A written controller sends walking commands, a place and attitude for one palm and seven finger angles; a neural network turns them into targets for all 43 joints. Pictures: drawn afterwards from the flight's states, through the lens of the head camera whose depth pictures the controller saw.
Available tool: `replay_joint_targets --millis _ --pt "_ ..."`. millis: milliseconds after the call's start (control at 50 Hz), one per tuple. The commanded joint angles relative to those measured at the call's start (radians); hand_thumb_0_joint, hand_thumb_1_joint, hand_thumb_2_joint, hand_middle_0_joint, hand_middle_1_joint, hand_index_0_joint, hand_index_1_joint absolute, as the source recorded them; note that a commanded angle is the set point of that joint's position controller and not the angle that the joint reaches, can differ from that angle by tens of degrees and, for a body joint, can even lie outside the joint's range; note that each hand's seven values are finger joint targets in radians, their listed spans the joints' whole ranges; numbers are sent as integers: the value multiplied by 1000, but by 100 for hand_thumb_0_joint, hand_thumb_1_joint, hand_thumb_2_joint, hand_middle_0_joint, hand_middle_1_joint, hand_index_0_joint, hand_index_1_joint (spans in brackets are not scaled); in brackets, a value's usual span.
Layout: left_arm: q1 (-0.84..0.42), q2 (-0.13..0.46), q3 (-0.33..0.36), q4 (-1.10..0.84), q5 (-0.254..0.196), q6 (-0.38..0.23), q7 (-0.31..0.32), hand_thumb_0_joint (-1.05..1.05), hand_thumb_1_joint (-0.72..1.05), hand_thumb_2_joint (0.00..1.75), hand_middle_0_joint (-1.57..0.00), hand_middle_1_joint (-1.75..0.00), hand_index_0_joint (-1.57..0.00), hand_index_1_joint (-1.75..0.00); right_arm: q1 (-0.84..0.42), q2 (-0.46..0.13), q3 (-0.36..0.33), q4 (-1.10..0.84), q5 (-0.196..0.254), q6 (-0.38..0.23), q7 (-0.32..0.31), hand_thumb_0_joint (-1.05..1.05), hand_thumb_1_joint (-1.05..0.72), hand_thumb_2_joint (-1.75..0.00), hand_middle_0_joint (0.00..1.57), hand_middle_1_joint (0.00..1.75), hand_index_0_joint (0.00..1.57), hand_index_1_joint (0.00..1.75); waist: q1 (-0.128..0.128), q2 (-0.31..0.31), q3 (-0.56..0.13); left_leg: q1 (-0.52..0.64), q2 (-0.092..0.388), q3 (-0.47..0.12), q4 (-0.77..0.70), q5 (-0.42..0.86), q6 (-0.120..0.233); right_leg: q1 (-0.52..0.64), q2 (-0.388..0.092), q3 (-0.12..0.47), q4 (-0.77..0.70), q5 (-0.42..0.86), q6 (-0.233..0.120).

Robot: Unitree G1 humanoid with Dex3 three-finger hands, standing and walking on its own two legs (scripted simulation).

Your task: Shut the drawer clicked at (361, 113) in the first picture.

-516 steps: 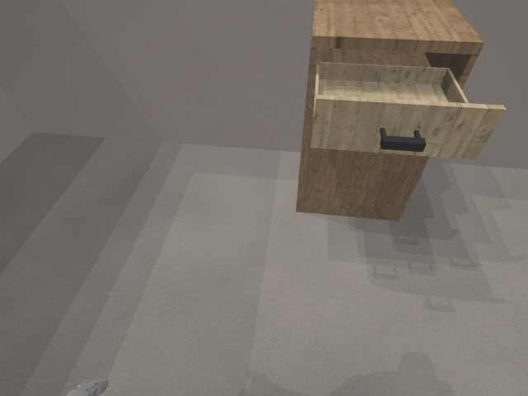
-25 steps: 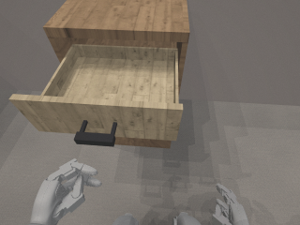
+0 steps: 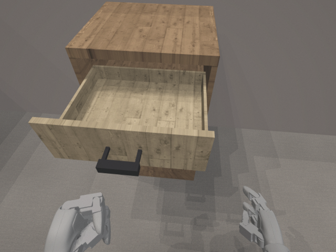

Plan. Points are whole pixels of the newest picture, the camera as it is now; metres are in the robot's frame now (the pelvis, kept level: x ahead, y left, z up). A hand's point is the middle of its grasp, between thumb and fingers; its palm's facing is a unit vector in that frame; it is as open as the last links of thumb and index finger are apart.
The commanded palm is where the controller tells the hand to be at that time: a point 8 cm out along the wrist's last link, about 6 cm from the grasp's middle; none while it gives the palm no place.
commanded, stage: raise the hand and make a fist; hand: left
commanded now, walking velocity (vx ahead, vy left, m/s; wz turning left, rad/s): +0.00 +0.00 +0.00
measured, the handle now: (120, 159) +0.34 +0.15 +0.02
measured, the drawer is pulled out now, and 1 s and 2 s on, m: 0.30 0.30 0.30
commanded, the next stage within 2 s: bring the fist close to the handle in 0.62 s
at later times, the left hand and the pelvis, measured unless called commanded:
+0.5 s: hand (104, 231) +0.15 +0.12 +0.12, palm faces -0.01 -1.00 -0.04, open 3.3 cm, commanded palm +0.11 +0.17 +0.12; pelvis +0.00 -0.01 +0.01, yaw +0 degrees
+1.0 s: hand (115, 225) +0.16 +0.11 +0.09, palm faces -0.03 -1.00 -0.03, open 3.3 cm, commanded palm +0.14 +0.17 +0.09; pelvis +0.00 -0.01 +0.00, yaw +0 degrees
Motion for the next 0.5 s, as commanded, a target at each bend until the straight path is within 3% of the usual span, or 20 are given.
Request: replay_joint_targets --millis 0,160,180,240,340,400,440,480 --pt "66 38 4 -274 -6 -51 -8 0 90 90 -140 -160 -140 -160 -55 -118 -52 -170 9 -51 -4 0 -90 -90 20 30 20 30 -13 -15 -57 42 20 -29 -205 304 -3 121 15 -9 -135 182 -10" --pt "119 58 32 -328 -7 -35 -5 0 90 90 -140 -160 -140 -160 -59 -108 -52 -173 15 -54 -3 0 -90 -90 20 30 20 30 0 -21 -62 55 19 -30 -213 324 -4 153 14 -7 -146 201 -11" --pt "111 46 17 -334 -10 -33 -8 0 90 90 -140 -160 -140 -160 -55 -108 -49 -173 15 -56 -3 0 -90 -90 20 30 20 30 -9 -22 -53 56 17 -29 -215 308 -3 148 13 -7 -152 190 -9" --pt "127 43 29 -305 -16 -29 -11 0 90 90 -140 -160 -140 -160 -57 -109 -54 -165 17 -59 -8 0 -90 -90 20 30 20 30 -6 -66 -32 39 16 -28 -219 288 -2 154 13 -3 -165 177 -8" --pt "121 59 48 -302 -24 -36 -17 0 90 90 -140 -160 -140 -160 -63 -112 -55 -162 19 -70 -11 0 -90 -90 20 30 20 30 -4 -66 -22 22 8 -20 -220 248 0 160 8 9 -182 136 -7" --pt "118 47 30 -334 -24 -51 -12 0 90 90 -140 -160 -140 -160 -61 -111 -54 -166 19 -83 -8 0 -90 -90 20 30 20 30 0 -16 -46 43 6 -16 -220 264 1 165 8 9 -175 147 -11" --pt "131 58 51 -304 -27 -53 -9 0 90 90 -140 -160 -140 -160 -57 -110 -57 -156 18 -84 -9 0 -90 -90 20 30 20 30 1 -56 -36 28 6 -14 -215 259 1 167 8 14 -183 145 -8" --pt "99 57 44 -300 -25 -55 -9 0 90 90 -140 -160 -140 -160 -63 -116 -55 -156 18 -85 -10 0 -90 -90 20 30 20 30 -8 -49 -14 19 4 -14 -215 234 3 156 7 19 -192 119 -7"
